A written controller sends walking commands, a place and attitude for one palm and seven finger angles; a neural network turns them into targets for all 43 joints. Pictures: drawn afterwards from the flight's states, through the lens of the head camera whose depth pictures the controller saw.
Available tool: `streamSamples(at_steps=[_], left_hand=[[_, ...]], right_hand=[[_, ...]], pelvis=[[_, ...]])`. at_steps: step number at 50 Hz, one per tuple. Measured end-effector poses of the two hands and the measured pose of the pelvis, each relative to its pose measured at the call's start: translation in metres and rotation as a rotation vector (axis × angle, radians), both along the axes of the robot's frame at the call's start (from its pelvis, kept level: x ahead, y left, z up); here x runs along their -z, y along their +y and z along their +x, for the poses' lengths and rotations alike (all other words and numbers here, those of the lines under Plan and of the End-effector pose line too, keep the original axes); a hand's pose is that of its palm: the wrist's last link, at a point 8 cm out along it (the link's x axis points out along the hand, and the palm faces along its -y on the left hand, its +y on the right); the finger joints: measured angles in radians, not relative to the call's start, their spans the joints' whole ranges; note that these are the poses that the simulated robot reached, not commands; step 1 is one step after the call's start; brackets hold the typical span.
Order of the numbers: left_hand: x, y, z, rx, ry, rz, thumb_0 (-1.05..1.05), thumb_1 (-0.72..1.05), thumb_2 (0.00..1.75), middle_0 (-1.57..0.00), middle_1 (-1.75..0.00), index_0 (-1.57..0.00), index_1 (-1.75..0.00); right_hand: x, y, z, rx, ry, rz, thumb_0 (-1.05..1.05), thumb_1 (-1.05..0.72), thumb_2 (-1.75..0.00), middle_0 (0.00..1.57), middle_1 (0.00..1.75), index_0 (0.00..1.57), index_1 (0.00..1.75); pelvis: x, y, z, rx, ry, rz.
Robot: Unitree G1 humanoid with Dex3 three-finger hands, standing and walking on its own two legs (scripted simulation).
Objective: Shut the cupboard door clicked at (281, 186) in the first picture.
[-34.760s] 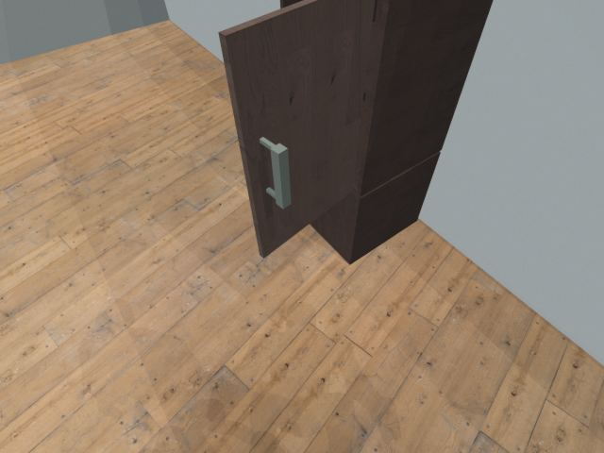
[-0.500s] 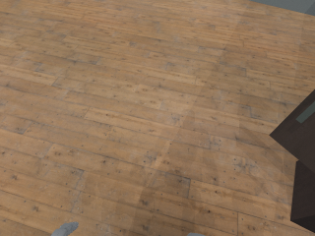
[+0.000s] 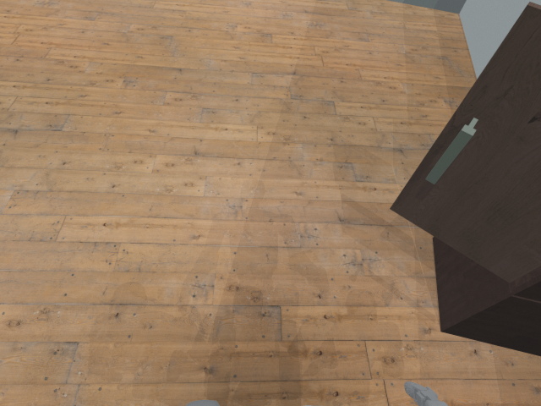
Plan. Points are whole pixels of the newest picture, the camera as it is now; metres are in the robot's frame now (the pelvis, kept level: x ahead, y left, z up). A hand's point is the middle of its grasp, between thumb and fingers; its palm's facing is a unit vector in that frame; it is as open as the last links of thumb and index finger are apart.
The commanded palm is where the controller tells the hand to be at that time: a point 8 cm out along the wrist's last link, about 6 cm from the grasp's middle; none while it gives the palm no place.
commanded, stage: turn to face it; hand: left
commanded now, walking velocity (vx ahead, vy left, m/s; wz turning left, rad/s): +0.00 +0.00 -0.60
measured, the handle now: (452, 151) +0.65 -0.36 -0.03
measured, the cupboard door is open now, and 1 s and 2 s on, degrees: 64 64 64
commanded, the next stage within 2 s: take the last steps up to it in 0.90 s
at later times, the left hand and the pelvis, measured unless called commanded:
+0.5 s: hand (194, 371) +0.18 +0.13 -0.14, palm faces -0.31 -0.91 -0.28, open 7.4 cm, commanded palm none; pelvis +0.02 -0.04 +0.01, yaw -18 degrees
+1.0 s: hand (213, 337) +0.24 +0.11 -0.15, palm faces -0.49 -0.85 -0.21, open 7.4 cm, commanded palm none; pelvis +0.06 -0.02 +0.01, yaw -30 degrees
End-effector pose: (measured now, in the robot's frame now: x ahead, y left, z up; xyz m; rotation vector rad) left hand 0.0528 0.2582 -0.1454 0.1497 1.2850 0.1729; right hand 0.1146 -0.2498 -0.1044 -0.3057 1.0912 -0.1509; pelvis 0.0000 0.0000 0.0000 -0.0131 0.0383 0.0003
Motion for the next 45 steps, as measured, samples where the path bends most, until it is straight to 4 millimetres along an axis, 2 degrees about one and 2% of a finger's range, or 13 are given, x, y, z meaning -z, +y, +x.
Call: streamSamples(at_steps=[5, 9, 13, 16, 19, 23, 28, 32, 36, 40, 45], left_hand=[[-0.011, 0.006, 0.031, 0.070, -0.014, -0.001, 0.01, 0.91, 0.89, -0.20, -0.30, -0.20, -0.30], [-0.020, -0.001, 0.062, 0.143, -0.039, 0.008, 0.01, 0.91, 0.89, -0.20, -0.30, -0.19, -0.30], [-0.027, -0.021, 0.097, 0.234, -0.079, 0.027, 0.00, 0.91, 0.90, -0.20, -0.30, -0.19, -0.30], [-0.028, -0.042, 0.122, 0.302, -0.129, 0.051, 0.00, 0.91, 0.90, -0.20, -0.30, -0.19, -0.30], [-0.030, -0.059, 0.134, 0.349, -0.159, 0.073, 0.00, 0.91, 0.89, -0.20, -0.30, -0.19, -0.30], [-0.035, -0.074, 0.135, 0.382, -0.131, 0.072, 0.00, 0.91, 0.89, -0.20, -0.30, -0.20, -0.30], [-0.031, -0.084, 0.135, 0.417, -0.089, 0.039, 0.00, 0.91, 0.89, -0.20, -0.30, -0.20, -0.30], [-0.020, -0.083, 0.141, 0.435, -0.062, 0.008, 0.00, 0.91, 0.89, -0.20, -0.30, -0.20, -0.30], [-0.003, -0.074, 0.154, 0.444, -0.038, -0.018, 0.00, 0.91, 0.89, -0.20, -0.30, -0.20, -0.30], [-0.005, -0.071, 0.169, 0.478, -0.019, -0.020, 0.00, 0.91, 0.89, -0.20, -0.30, -0.20, -0.30], [-0.015, -0.079, 0.188, 0.517, -0.030, -0.019, 0.00, 0.91, 0.89, -0.20, -0.30, -0.20, -0.30]], right_hand=[[-0.007, 0.002, -0.026, 0.063, 0.034, 0.002, 0.01, -0.90, -0.90, 0.21, 0.30, 0.21, 0.30], [-0.003, -0.005, -0.056, 0.146, 0.077, 0.018, 0.01, -0.90, -0.90, 0.21, 0.30, 0.21, 0.30], [0.010, -0.021, -0.089, 0.241, 0.123, 0.043, 0.01, -0.90, -0.90, 0.21, 0.30, 0.21, 0.30], [0.028, -0.039, -0.114, 0.309, 0.154, 0.064, 0.01, -0.90, -0.90, 0.21, 0.30, 0.21, 0.30], [0.040, -0.054, -0.130, 0.366, 0.193, 0.066, 0.01, -0.90, -0.90, 0.21, 0.30, 0.21, 0.30], [0.031, -0.062, -0.130, 0.410, 0.182, 0.060, 0.01, -0.90, -0.90, 0.20, 0.30, 0.20, 0.30], [0.017, -0.060, -0.116, 0.435, 0.123, 0.060, 0.01, -0.90, -0.90, 0.20, 0.30, 0.20, 0.30], [0.009, -0.052, -0.100, 0.451, 0.080, 0.048, 0.01, -0.90, -0.90, 0.20, 0.30, 0.20, 0.30], [0.007, -0.037, -0.091, 0.467, 0.041, 0.018, 0.01, -0.90, -0.90, 0.20, 0.30, 0.20, 0.30], [-0.001, -0.020, -0.099, 0.486, 0.059, 0.017, 0.01, -0.90, -0.90, 0.20, 0.30, 0.20, 0.30], [-0.002, -0.004, -0.122, 0.544, 0.121, 0.046, 0.01, -0.90, -0.90, 0.21, 0.30, 0.21, 0.30]], pelvis=[[-0.010, 0.003, 0.004, 0.065, -0.012, -0.021], [-0.013, 0.000, 0.007, 0.120, -0.015, -0.029], [-0.009, -0.011, 0.010, 0.176, -0.021, -0.025], [0.002, -0.025, 0.013, 0.213, -0.024, -0.005], [0.008, -0.032, 0.014, 0.248, -0.023, -0.005], [-0.002, -0.035, 0.017, 0.289, -0.019, 0.006], [-0.008, -0.036, 0.024, 0.337, -0.010, 0.015], [-0.007, -0.029, 0.034, 0.376, -0.005, 0.009], [0.001, -0.017, 0.047, 0.413, 0.002, -0.006], [-0.006, -0.012, 0.052, 0.452, -0.003, -0.017], [-0.014, -0.013, 0.056, 0.487, -0.006, -0.033]])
